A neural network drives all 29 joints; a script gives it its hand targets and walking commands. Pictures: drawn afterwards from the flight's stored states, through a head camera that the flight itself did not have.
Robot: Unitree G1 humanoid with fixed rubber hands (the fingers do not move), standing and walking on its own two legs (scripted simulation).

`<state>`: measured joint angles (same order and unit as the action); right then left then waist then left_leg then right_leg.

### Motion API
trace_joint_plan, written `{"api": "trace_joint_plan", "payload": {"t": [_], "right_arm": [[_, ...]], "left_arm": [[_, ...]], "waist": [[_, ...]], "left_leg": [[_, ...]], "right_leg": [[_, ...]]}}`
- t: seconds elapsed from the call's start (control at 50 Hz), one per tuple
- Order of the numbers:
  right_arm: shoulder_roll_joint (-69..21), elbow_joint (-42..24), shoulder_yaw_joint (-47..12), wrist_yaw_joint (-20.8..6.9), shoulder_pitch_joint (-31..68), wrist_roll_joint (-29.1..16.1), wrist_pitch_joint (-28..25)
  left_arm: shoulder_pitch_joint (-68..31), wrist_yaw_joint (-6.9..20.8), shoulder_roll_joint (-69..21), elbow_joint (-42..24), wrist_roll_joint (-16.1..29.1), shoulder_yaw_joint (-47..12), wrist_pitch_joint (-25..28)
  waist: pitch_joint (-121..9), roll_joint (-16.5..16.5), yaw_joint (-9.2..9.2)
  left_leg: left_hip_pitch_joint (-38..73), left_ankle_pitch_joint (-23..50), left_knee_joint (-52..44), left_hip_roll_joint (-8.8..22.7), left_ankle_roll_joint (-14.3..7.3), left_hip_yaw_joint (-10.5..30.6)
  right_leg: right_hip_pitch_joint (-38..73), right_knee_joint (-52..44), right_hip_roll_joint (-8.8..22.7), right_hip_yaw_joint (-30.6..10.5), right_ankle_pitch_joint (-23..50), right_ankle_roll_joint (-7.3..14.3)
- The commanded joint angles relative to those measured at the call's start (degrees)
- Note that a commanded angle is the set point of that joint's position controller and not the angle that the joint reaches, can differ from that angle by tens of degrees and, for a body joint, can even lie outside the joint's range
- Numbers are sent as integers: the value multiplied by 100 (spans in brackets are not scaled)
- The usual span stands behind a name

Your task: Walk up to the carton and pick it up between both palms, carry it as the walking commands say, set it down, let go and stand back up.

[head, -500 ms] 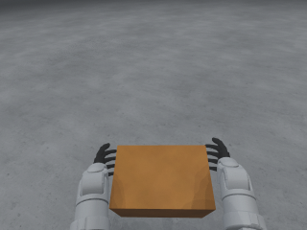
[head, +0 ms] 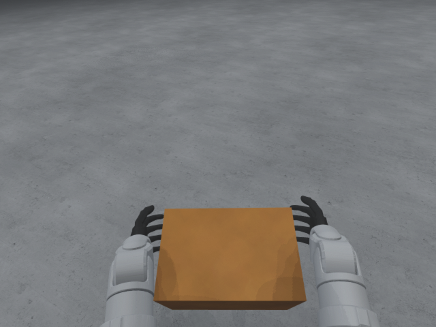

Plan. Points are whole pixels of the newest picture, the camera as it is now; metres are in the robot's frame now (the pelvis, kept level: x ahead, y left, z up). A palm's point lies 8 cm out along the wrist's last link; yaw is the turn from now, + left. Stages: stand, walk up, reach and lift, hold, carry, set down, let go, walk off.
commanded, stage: reach and lift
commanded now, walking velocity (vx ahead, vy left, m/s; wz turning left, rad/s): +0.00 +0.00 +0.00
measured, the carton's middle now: (228, 261) +0.29 +0.00 -0.03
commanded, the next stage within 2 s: hold in 0.20 s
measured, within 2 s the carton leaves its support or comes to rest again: neither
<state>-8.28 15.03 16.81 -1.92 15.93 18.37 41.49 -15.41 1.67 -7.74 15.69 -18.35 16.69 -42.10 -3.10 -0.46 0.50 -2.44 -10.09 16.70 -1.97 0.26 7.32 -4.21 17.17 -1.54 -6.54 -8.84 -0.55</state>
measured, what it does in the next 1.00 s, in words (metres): stands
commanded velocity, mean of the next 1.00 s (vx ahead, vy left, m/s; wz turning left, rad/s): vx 0.00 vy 0.00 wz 0.00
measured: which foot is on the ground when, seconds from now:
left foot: down 0.00-1.00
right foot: down 0.00-1.00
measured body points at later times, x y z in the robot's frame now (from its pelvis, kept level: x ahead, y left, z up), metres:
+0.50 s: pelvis +0.00 +0.00 +0.00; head -0.06 +0.00 +0.45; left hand +0.29 +0.17 +0.04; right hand +0.29 -0.17 +0.04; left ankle -0.01 +0.13 -0.75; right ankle +0.01 -0.13 -0.75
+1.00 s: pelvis +0.00 +0.00 +0.00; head -0.05 +0.00 +0.45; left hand +0.29 +0.17 +0.03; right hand +0.29 -0.17 +0.04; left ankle -0.01 +0.13 -0.75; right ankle +0.01 -0.13 -0.75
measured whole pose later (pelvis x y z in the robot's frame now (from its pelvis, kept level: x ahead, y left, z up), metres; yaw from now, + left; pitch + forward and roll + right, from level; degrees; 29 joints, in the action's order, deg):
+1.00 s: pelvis +0.00 +0.00 +0.00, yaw +0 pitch -5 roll +0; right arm -8.4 13.3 16.0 -1.5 13.9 17.6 41.1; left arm -12.9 1.5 -8.2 13.5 -17.9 15.6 -41.7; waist -2.4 -0.4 0.7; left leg -2.4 -10.3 17.6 -2.0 0.1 7.0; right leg -3.7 17.1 -1.5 -6.3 -8.6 -0.6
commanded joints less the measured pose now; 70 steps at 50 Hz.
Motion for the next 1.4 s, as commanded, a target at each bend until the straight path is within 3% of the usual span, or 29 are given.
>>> {"api": "trace_joint_plan", "payload": {"t": [0.0,0.66,1.38], "right_arm": [[-5056,-2,-3324,-1642,2785,-1702,-103],[-5137,66,-3438,-1652,2773,-1729,-126],[-4988,-301,-3574,-1575,2309,-1800,-99]], "left_arm": [[-3203,1599,-5024,-340,1738,-3292,248],[-3198,1649,-5044,-310,1750,-3430,315],[-2689,1544,-4988,-715,1828,-3654,286]], "waist": [[-1358,36,20],[-1049,28,22],[-1081,8,15]], "left_leg": [[35,1354,-189,-385,56,-370],[-144,568,-182,-357,9,-386],[8,1123,-157,-369,58,-337]], "right_leg": [[676,-80,-407,362,1317,-91],[477,-139,-377,366,525,-40],[618,-141,-414,337,1026,-34]]}}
